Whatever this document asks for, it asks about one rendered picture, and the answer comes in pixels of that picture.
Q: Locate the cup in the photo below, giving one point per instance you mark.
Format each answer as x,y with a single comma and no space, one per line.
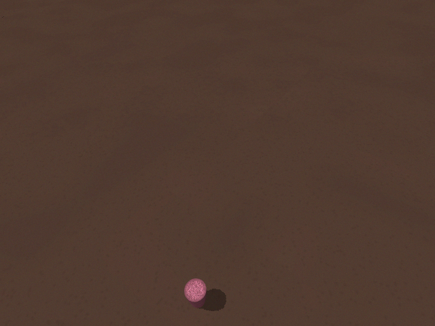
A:
195,292

